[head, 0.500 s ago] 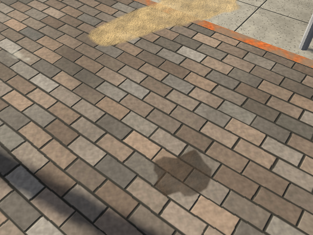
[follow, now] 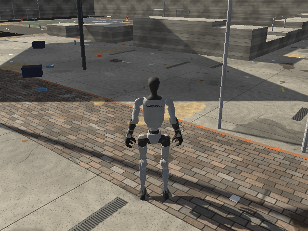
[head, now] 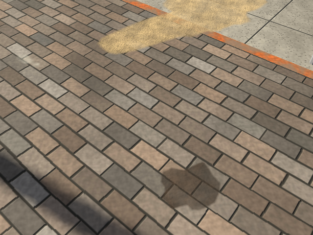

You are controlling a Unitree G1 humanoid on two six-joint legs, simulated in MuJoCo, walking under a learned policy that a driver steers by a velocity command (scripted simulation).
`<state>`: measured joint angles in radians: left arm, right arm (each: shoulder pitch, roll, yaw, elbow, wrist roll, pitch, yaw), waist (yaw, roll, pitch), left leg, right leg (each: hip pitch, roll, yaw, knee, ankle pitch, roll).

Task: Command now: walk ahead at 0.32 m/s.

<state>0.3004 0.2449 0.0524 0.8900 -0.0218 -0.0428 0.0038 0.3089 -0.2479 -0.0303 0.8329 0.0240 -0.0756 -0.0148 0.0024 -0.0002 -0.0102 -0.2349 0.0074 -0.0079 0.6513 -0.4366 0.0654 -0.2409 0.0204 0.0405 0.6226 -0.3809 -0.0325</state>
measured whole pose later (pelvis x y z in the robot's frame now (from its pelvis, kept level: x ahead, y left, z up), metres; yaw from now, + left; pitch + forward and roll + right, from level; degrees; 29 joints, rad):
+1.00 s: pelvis +0.49 +0.03 +0.00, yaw +0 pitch +2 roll -2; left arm 0.36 0.30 0.05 0.93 -0.01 -0.05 0.00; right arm 0.09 -0.26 -0.03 0.71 0.00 -0.10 0.03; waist 0.06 0.00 0.02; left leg -0.49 0.03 0.04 0.57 -0.12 0.05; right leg -0.11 -0.01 0.01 0.71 -0.45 -0.01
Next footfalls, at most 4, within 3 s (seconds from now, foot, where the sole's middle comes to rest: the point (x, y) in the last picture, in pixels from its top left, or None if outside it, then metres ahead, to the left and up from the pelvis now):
0.42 right None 0.36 -0.12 -0.76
0.96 left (133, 210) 0.64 0.13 -0.76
1.48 right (180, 155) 0.94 -0.09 -0.76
2.00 left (117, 128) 1.12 0.25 -0.76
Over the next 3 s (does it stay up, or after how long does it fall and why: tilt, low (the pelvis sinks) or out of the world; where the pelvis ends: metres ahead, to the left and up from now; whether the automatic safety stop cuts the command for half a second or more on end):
stays up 1.41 0.40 0.00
